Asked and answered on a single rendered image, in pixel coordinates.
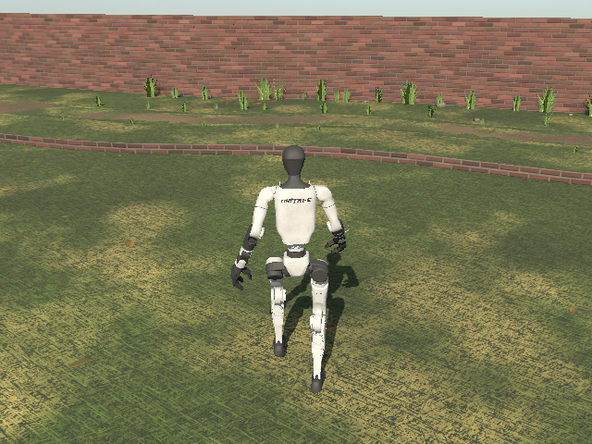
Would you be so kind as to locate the robot right upper arm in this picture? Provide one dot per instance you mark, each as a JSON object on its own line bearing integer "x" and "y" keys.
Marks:
{"x": 324, "y": 194}

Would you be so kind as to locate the robot thigh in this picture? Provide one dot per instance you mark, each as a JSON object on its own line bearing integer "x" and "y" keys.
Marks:
{"x": 274, "y": 268}
{"x": 319, "y": 283}

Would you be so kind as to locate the robot right thigh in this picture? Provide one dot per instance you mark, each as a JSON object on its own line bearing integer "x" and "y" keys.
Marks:
{"x": 319, "y": 283}

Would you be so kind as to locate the robot left thigh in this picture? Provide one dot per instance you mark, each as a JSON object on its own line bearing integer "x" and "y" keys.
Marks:
{"x": 274, "y": 268}

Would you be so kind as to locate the left robot forearm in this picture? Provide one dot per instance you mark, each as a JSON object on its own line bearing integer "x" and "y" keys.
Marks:
{"x": 246, "y": 249}

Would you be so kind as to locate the robot left hand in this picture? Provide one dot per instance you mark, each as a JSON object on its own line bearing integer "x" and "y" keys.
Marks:
{"x": 235, "y": 275}

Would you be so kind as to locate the robot left upper arm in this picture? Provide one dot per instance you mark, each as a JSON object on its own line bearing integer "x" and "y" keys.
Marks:
{"x": 265, "y": 196}

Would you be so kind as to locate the robot right hand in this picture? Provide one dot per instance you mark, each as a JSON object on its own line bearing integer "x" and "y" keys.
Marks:
{"x": 338, "y": 249}

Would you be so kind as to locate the right robot forearm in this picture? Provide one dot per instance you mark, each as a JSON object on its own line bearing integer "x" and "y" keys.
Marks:
{"x": 339, "y": 235}

